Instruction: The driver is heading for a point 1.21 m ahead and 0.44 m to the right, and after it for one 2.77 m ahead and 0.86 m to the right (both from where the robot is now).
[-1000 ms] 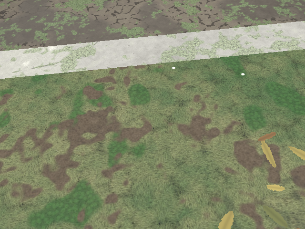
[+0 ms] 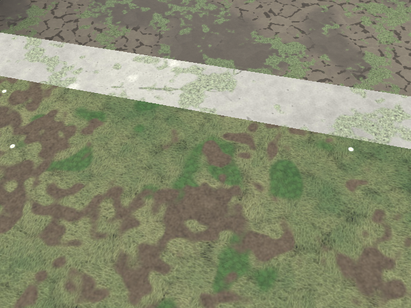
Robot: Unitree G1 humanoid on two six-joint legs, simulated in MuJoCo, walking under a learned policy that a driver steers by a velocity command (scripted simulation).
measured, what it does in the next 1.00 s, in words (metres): walks ahead, turning right: left foot, then right foot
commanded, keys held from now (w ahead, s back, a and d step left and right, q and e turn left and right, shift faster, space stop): e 0.54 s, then w+e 0.40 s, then w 0.06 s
